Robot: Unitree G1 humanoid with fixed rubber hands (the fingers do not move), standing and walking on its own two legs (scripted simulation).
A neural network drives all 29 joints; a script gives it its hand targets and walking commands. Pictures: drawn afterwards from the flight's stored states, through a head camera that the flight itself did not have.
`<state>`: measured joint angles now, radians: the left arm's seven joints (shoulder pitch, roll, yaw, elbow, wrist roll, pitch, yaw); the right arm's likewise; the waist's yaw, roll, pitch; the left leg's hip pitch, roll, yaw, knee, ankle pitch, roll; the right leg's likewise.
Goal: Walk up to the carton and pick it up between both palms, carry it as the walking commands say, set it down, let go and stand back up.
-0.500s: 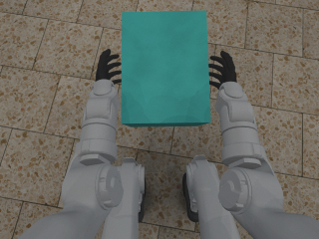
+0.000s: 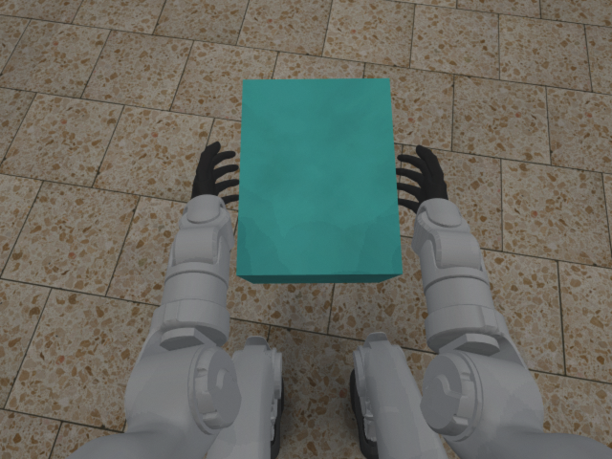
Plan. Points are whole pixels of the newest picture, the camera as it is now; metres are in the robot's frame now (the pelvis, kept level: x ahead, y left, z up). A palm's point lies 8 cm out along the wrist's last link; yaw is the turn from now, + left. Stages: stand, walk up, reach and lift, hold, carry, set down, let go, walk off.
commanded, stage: reach and lift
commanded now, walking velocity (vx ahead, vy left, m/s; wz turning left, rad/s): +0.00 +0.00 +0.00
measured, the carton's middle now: (316, 189) +0.49 -0.01 -0.12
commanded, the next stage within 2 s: none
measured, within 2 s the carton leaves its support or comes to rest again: neither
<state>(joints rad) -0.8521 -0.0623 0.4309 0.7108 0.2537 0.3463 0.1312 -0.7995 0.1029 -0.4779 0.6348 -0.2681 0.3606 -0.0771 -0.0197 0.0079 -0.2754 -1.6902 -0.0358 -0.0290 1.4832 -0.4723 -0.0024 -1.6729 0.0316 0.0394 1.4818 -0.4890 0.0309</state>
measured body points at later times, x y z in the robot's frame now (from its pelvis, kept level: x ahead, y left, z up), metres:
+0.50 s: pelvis +0.02 +0.00 +0.07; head +0.17 +0.00 +0.49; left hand +0.44 +0.14 +0.03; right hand +0.42 -0.16 +0.03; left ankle +0.08 +0.11 -0.54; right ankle +0.08 -0.13 -0.54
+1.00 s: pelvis +0.04 -0.01 +0.14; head +0.16 +0.00 +0.57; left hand +0.42 +0.14 +0.10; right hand +0.40 -0.16 +0.10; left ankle +0.08 +0.11 -0.54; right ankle +0.08 -0.13 -0.54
